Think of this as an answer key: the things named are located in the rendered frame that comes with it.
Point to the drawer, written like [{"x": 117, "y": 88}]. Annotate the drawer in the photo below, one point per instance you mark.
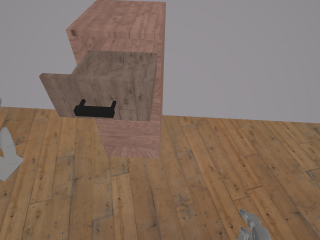
[{"x": 102, "y": 77}]

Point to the right robot hand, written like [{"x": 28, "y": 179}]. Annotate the right robot hand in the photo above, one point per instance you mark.
[{"x": 258, "y": 231}]

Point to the cabinet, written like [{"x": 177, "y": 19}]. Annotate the cabinet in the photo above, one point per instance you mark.
[{"x": 126, "y": 26}]

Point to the handle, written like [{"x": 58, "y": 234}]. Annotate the handle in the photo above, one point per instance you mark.
[{"x": 94, "y": 111}]

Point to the left robot hand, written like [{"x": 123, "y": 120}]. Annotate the left robot hand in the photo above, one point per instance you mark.
[{"x": 11, "y": 161}]

